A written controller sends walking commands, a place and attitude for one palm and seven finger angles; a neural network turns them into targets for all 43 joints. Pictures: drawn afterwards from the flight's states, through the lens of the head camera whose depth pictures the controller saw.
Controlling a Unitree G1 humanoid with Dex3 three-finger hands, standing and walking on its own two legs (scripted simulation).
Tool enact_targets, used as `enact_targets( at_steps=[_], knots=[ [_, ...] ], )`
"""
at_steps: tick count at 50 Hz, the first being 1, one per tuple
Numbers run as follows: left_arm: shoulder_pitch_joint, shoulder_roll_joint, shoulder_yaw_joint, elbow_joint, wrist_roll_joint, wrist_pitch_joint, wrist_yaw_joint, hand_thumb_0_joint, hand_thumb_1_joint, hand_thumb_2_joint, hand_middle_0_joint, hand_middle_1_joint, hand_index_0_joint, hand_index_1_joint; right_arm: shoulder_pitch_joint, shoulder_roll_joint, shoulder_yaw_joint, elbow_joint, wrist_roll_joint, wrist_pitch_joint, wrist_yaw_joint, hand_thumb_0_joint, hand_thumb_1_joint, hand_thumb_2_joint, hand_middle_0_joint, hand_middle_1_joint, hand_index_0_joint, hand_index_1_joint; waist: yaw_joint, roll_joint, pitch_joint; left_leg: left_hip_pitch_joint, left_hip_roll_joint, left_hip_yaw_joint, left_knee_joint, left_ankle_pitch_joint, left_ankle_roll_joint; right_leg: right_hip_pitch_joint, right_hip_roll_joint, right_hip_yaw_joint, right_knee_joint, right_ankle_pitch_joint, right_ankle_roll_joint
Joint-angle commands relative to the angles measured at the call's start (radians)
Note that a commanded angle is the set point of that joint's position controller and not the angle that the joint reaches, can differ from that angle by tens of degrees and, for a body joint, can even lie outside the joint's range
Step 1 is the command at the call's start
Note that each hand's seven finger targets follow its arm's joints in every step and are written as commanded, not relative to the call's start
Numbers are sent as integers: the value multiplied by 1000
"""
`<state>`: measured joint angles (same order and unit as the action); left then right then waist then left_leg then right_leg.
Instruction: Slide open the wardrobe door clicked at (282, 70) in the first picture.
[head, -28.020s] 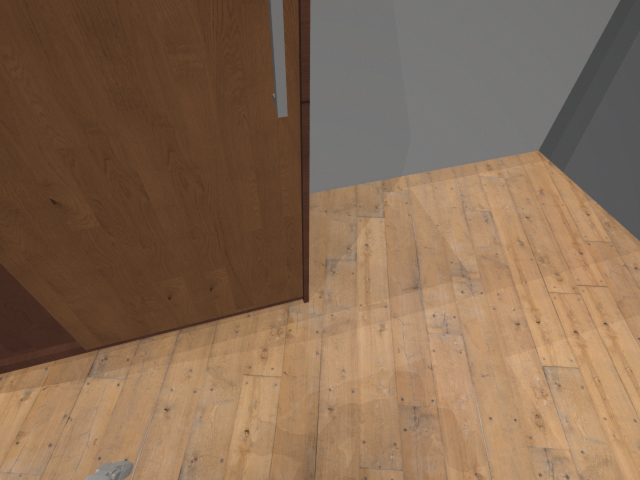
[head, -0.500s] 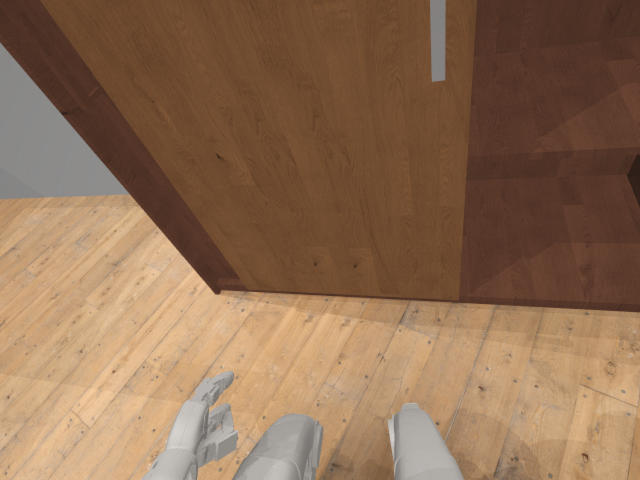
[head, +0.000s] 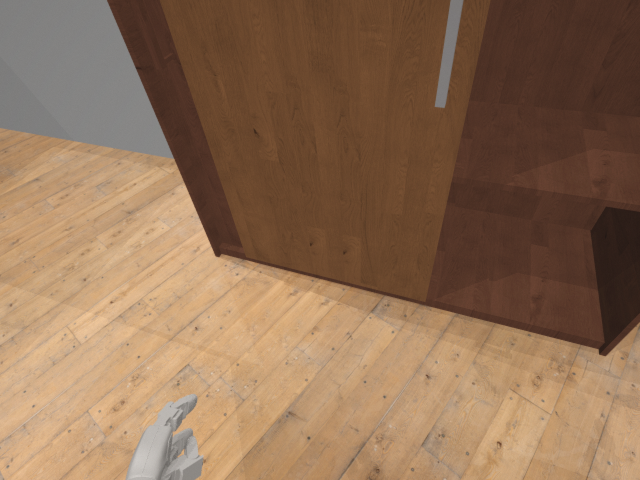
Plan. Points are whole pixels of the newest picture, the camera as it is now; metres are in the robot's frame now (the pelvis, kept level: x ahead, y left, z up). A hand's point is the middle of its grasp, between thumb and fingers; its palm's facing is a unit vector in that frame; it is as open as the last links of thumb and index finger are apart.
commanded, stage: stop stepping back and stand still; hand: right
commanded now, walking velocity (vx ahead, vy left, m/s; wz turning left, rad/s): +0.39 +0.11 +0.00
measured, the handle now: (455, 18) +0.83 -0.16 +0.22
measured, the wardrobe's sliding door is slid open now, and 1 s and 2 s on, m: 0.56 0.56 0.56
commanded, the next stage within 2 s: let the arm hang, fingers relaxed in 0.48 s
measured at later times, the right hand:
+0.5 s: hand out of the picture +0.15 -0.32 +0.20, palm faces +0.46 +0.75 -0.47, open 7.5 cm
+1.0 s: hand out of the picture +0.01 -0.25 -0.16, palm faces +0.11 +0.97 -0.20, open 6.9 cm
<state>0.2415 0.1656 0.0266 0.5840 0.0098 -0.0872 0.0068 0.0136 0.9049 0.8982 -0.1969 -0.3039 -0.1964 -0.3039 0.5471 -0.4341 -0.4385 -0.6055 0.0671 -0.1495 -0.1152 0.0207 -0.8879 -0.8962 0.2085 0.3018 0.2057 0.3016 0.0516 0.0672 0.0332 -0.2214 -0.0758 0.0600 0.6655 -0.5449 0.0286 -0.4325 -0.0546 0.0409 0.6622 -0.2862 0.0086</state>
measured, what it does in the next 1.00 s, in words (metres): steps on the spot: right foot, then left foot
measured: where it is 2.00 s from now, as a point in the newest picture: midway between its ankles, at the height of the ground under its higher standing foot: outside the picture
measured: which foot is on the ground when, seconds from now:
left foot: down 0.00-0.30, up 0.32-0.54, down 0.56-1.00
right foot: down 0.00-0.00, up 0.02-0.28, down 0.30-1.00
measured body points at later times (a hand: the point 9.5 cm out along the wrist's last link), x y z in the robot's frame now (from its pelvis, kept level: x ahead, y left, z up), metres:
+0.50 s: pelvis -0.03 -0.05 +0.02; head -0.04 -0.08 +0.47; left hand +0.14 +0.14 -0.06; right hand +0.12 -0.36 +0.23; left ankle +0.00 +0.06 -0.69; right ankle +0.00 -0.17 -0.72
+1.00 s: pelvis +0.00 -0.06 +0.01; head +0.04 -0.08 +0.46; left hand +0.05 +0.18 -0.13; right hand +0.01 -0.30 -0.14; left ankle +0.00 +0.06 -0.72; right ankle +0.00 -0.17 -0.72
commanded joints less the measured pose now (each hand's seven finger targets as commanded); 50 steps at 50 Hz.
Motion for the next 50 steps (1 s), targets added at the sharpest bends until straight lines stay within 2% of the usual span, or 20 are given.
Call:
enact_targets(
  at_steps=[1,3,7,10,12,13,14,15,17,21,24,26,28,29,30,33,37,40,44,50],
  knots=[
    [-151,152,63,-154,-40,-16,19,0,900,900,-200,-300,-200,-300,-31,-253,-208,-283,-1,-89,-42,0,-900,-900,200,300,200,300,-63,155,-52,61,414,-620,-515,-144,257,-396,75,-55,675,-221,3],
    [-93,135,48,-91,-9,-27,45,0,900,900,-200,-300,-200,-300,-51,-216,-201,-127,-9,-98,-60,0,-900,-900,200,300,200,300,-19,-74,23,-171,390,-532,-534,-290,237,-327,-21,33,772,-118,-13],
    [-100,150,39,-74,-14,-21,73,0,900,900,-200,-300,-200,-300,-210,-140,-80,56,-26,-95,-48,0,-900,-900,200,300,200,300,-28,-26,27,-115,347,-333,-500,-169,178,-204,-67,-47,436,-97,-25],
    [-115,142,20,-91,-6,-49,83,0,900,900,-200,-300,-200,-300,-285,-101,7,-2,-45,-89,-64,0,-900,-900,200,300,200,300,-51,14,-38,-89,327,-236,-428,-119,167,54,-34,-135,79,-146,-46],
    [-96,151,18,-93,1,-65,87,0,900,900,-200,-300,-200,-300,-291,-88,35,-39,-48,-81,-70,0,-900,-900,200,300,200,300,-33,5,-36,-183,234,-129,-320,-149,114,267,20,-199,-120,-92,-43],
    [-84,177,30,-100,-4,-72,89,0,900,900,-200,-300,-200,-300,-300,-104,23,-81,-41,-86,-68,0,-900,-900,200,300,200,300,-23,-84,-28,-262,179,-92,-146,-102,71,343,-49,-74,-228,-177,-74],
    [-90,206,38,-123,-15,-75,86,0,900,900,-200,-300,-200,-300,-304,-123,1,-139,-34,-96,-68,0,-900,-900,200,300,200,300,-24,-344,-12,-420,75,-6,118,-41,3,424,-241,264,-384,-256,-141],
    [-103,183,26,-133,-10,-74,74,0,900,900,-200,-300,-200,-300,-336,-191,-51,-209,-44,-122,-70,0,-900,-900,200,300,200,300,-40,-373,-30,-404,35,-4,325,-8,-25,344,-359,467,-496,-246,-209],
    [-124,158,26,-114,-5,-77,45,0,900,900,-200,-300,-200,-300,-225,-228,-118,-192,-39,-123,-43,0,-900,-900,200,300,200,300,-42,-331,5,-360,94,-89,450,99,-28,133,-345,433,-569,-509,-194],
    [-102,145,23,-118,-6,-64,23,0,900,900,-200,-300,-200,-300,-42,-184,-137,-188,-39,-120,-41,0,-900,-900,200,300,200,300,-64,-334,-52,-94,95,14,110,175,-24,32,-247,77,-476,-325,-137],
    [-84,152,22,-135,-15,-48,34,0,900,900,-200,-300,-200,-300,-19,-146,-112,-72,-29,-87,-41,0,-900,-900,200,300,200,300,-52,-289,-68,117,19,112,-95,168,-25,-40,-191,-9,-399,-402,-93],
    [-81,152,20,-126,-13,-38,42,0,900,900,-200,-300,-200,-300,-46,-154,-109,-13,-32,-69,-47,0,-900,-900,200,300,200,300,-51,-191,-61,181,41,50,-222,115,-1,-72,-142,-45,-256,-365,-68],
    [-72,134,21,-119,-13,-35,43,0,900,900,-200,-300,-200,-300,-85,-188,-117,-19,-30,-67,-56,0,-900,-900,200,300,200,300,-39,57,-67,114,268,-344,-372,128,121,-97,-30,-108,94,-166,-34],
    [-113,154,31,40,-9,-75,-40,0,900,900,-200,-300,-200,-300,-99,85,319,672,-113,88,74,0,-900,-900,200,300,200,300,13,79,-61,70,473,-216,-231,695,112,-187,-79,-100,208,-179,-12],
    [-17,153,41,56,-17,-3,-26,0,900,900,-200,-300,-200,-300,-131,80,297,713,-115,144,105,0,-900,-900,200,300,200,300,20,68,-100,-105,413,-210,-171,649,123,-14,-60,-50,192,-191,-5],
    [9,190,28,53,13,72,-13,0,900,900,-200,-300,-200,-300,-226,106,345,827,-98,173,115,0,-900,-900,200,300,200,300,-1,150,-32,-219,278,-40,-74,480,36,86,-48,-44,26,122,-49],
    [-32,208,15,122,39,85,-7,0,900,900,-200,-300,-200,-300,-292,90,366,1086,-99,176,117,0,-900,-900,200,300,200,300,-29,-55,-38,-82,178,-6,-49,280,-39,26,-115,66,-178,179,-93],
    [-61,192,-3,200,34,88,0,0,900,900,-200,-300,-200,-300,-277,86,383,1300,-89,160,112,0,-900,-900,200,300,200,300,-60,-117,-65,31,186,-56,-141,332,-26,36,-80,9,-217,144,-68],
    [-12,131,-2,286,28,85,11,0,900,900,-200,-300,-200,-300,-262,140,383,1455,-86,138,99,0,-900,-900,200,300,200,300,-40,-235,-149,48,201,-60,-219,453,-19,218,-66,-43,-214,220,-53],
    [42,125,-1,390,14,88,18,0,900,900,-200,-300,-200,-300,-282,140,413,1587,-81,133,95,0,-900,-900,200,300,200,300,-31,-88,-100,72,208,-34,-277,532,-25,270,-82,-63,-258,297,-46]
  ],
)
